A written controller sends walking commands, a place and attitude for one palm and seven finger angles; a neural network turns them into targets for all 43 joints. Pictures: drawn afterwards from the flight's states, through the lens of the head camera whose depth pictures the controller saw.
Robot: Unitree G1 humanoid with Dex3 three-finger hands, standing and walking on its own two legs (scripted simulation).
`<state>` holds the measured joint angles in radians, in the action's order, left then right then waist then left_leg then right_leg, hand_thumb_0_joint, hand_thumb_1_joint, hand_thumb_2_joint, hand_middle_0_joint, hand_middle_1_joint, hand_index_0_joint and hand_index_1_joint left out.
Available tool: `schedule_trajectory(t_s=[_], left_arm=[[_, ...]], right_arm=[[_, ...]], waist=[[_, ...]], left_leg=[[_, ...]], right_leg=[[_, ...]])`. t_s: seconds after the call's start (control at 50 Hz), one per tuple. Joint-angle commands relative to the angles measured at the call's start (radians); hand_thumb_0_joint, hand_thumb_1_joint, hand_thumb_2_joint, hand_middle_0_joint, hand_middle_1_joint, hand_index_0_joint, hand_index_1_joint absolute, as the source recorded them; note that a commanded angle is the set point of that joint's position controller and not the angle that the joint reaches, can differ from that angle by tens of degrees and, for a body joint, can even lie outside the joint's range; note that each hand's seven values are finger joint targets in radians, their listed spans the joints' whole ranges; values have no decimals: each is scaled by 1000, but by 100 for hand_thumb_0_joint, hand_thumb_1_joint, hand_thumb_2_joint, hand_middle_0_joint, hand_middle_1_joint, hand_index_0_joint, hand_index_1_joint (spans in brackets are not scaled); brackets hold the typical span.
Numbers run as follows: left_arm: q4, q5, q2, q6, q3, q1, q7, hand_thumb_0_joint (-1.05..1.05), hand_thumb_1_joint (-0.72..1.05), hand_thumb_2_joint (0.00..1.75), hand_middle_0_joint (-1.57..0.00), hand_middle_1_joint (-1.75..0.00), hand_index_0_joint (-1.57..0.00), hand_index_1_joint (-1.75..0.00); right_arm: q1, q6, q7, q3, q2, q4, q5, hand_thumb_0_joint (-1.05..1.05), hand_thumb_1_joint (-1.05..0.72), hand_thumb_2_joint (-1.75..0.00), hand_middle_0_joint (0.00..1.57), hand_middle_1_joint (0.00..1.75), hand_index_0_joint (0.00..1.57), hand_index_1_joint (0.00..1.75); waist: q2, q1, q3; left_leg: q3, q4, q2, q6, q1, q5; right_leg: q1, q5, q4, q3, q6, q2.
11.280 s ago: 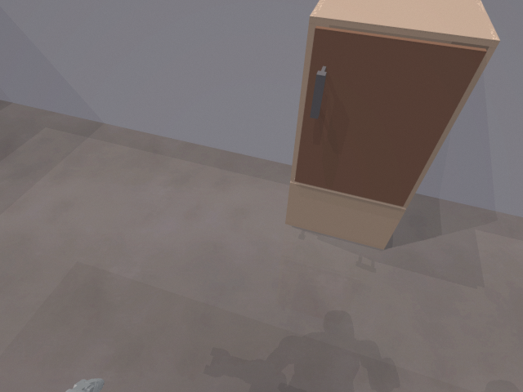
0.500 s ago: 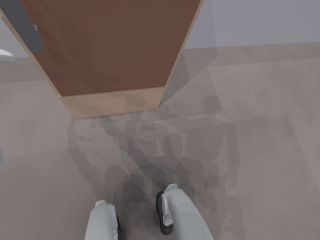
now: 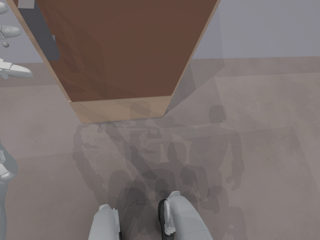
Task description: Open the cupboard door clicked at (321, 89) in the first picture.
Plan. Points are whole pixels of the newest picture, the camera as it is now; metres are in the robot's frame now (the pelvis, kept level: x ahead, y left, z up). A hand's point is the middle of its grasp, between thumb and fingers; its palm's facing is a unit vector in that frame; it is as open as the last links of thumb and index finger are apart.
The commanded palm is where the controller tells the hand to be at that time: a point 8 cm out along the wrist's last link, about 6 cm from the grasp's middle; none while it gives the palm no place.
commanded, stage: move the hooked fingers beside the handle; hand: left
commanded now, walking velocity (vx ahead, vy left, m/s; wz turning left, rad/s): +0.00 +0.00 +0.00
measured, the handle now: (42, 25) +0.58 +0.20 +0.07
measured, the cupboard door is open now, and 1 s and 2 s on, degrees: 0 0 0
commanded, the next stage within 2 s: slide the fingers in behind the handle in 0.16 s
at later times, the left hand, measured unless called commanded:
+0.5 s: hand (17, 43) +0.54 +0.24 +0.07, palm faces +0.03 -1.00 -0.01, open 13.9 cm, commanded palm +0.52 +0.27 +0.07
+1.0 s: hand (36, 44) +0.53 +0.21 +0.07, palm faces +0.02 -1.00 -0.02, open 14.0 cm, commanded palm +0.51 +0.24 +0.07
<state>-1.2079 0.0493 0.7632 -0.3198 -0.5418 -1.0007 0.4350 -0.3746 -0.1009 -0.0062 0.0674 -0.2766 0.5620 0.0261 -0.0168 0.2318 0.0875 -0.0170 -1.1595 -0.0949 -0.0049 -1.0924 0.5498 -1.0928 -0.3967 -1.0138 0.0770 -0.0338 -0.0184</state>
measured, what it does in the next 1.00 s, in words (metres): stands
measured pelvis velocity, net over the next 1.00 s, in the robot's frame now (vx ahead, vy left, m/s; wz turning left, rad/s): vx -0.01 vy -0.01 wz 0.01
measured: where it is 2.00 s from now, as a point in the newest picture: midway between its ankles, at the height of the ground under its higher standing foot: (142, 239)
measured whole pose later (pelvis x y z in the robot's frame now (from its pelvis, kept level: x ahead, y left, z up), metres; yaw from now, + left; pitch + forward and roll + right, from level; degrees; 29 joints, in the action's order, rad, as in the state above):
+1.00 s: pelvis -0.01 -0.01 +0.00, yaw +0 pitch +26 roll -4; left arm -1.21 0.04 0.64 -0.36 -0.47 -1.01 0.31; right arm -0.39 -0.09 0.01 0.06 -0.26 0.59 0.03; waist -0.03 0.23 0.09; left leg -0.01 -1.15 -0.09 0.00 -1.08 0.54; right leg -1.09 -0.39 -1.03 0.06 -0.03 -0.02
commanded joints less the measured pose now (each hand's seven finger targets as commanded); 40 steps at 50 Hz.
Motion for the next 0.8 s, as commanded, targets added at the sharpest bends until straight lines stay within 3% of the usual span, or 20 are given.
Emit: schedule_trajectory(t_s=[0.0,0.02,0.06,0.12,0.14,0.18,0.24,0.26,0.32,0.36,0.42,0.48,0.5,0.54,0.6,0.64,0.68,0.7,0.72,0.78], left_arm=[[199,32,301,-68,-26,-390,0,0,-50,30,-30,-120,-30,-120],[211,26,343,-69,-49,-393,-2,0,-50,30,-30,-120,-30,-120],[237,24,305,-72,-22,-388,-2,0,-50,30,-30,-120,-30,-120],[223,32,299,-72,-13,-425,-1,0,-50,30,-30,-120,-30,-120],[199,30,295,-66,-12,-422,-2,0,-50,30,-30,-120,-30,-120],[174,22,290,-60,3,-440,-7,0,-50,30,-30,-120,-30,-120],[189,15,309,-66,-6,-462,-13,0,-50,30,-30,-120,-30,-120],[185,15,277,-63,16,-463,-13,0,-50,30,-30,-120,-30,-120],[198,17,265,-66,15,-460,-18,0,-50,30,-30,-120,-30,-120],[179,20,250,-55,14,-442,-27,0,-50,30,-30,-120,-30,-120],[215,14,284,-60,-10,-451,-46,0,-50,30,-30,-120,-30,-120],[218,2,242,-61,22,-433,-60,0,-50,30,-30,-120,-30,-120],[229,6,205,-68,49,-461,-63,0,-50,30,-30,-120,-30,-120],[244,17,203,-74,34,-457,-68,0,-50,30,-30,-120,-30,-120],[211,23,172,-73,49,-471,-80,0,-50,30,-30,-120,-30,-120],[209,18,227,-75,4,-439,-93,0,-50,30,-30,-120,-30,-120],[228,3,185,-84,40,-432,-101,0,-50,30,-30,-120,-30,-120],[221,5,175,-88,39,-422,-107,0,-50,30,-30,-120,-30,-120],[223,4,187,-92,35,-442,-113,0,-50,30,-30,-120,-30,-120],[217,6,208,-94,10,-410,-121,0,-50,30,-30,-120,-30,-120]], right_arm=[[-219,-3,-12,-69,-198,-19,-3,0,-90,-90,20,30,20,30],[-220,-6,-15,-68,-205,-19,-2,0,-90,-90,20,30,20,30],[-214,-4,-13,-71,-198,-23,-3,0,-90,-90,20,30,20,30],[-214,-3,-15,-69,-201,-12,-4,0,-90,-90,20,30,20,30],[-215,-2,-17,-68,-201,-11,-5,0,-90,-90,20,30,20,30],[-210,2,-19,-64,-201,-9,-6,0,-90,-90,20,30,20,30],[-223,6,-22,-64,-204,-4,-1,0,-90,-90,20,30,20,30],[-220,8,-19,-65,-199,-1,-1,0,-90,-90,20,30,20,30],[-228,7,-15,-66,-199,2,2,0,-90,-90,20,30,20,30],[-228,7,-12,-67,-197,-2,2,0,-90,-90,20,30,20,30],[-236,5,-10,-68,-198,-5,4,0,-90,-90,20,30,20,30],[-231,7,-5,-70,-191,-1,4,0,-90,-90,20,30,20,30],[-236,8,-5,-70,-190,3,6,0,-90,-90,20,30,20,30],[-237,10,-5,-77,-192,8,6,0,-90,-90,20,30,20,30],[-235,15,-6,-73,-187,15,6,0,-90,-90,20,30,20,30],[-235,15,-7,-74,-191,6,6,0,-90,-90,20,30,20,30],[-230,17,-1,-74,-181,1,7,0,-90,-90,20,30,20,30],[-233,17,0,-75,-181,-1,9,0,-90,-90,20,30,20,30],[-231,15,0,-75,-184,4,8,0,-90,-90,20,30,20,30],[-227,15,0,-76,-183,-7,7,0,-90,-90,20,30,20,30]], waist=[[-240,1,520],[-245,-8,539],[-267,-11,569],[-257,6,552],[-229,8,542],[-238,14,509],[-238,16,558],[-249,21,558],[-270,12,574],[-228,14,561],[-242,1,582],[-236,3,552],[-239,18,544],[-252,7,573],[-221,21,513],[-199,2,548],[-237,-5,549],[-227,-2,543],[-219,4,535],[-196,-10,546]], left_leg=[[-38,107,42,-18,400,-596],[-41,111,42,-14,409,-599],[-39,109,44,-13,430,-606],[-45,107,41,-13,432,-586],[-45,107,43,-15,406,-561],[-45,111,46,-16,379,-513],[-52,102,44,-17,399,-541],[-48,99,45,-17,398,-539],[-54,102,41,-11,431,-557],[-50,104,44,-16,393,-532],[-47,109,45,-16,399,-542],[-41,118,46,-16,389,-508],[-52,122,44,-17,413,-517],[-47,123,46,-13,431,-517],[-45,129,48,-19,395,-474],[-33,129,53,-21,364,-466],[-32,134,55,-16,386,-482],[-33,130,53,-18,392,-492],[-35,131,51,-17,387,-489],[-22,132,57,-20,348,-483]], right_leg=[[261,351,46,-13,50,66],[269,344,44,-13,48,65],[266,343,45,-16,47,64],[240,322,47,-14,46,66],[245,312,46,-13,45,66],[227,276,49,-12,45,64],[229,290,40,-13,45,63],[221,291,41,-14,45,62],[204,286,39,-8,49,64],[226,286,43,-11,46,64],[249,303,41,-14,47,64],[248,282,52,-14,46,65],[222,273,51,-8,49,67],[234,275,58,-12,48,65],[225,252,66,-12,49,66],[282,274,66,-22,45,64],[273,278,61,-19,48,62],[263,282,57,-17,52,64],[260,282,59,-18,48,63],[320,314,58,-28,46,61]])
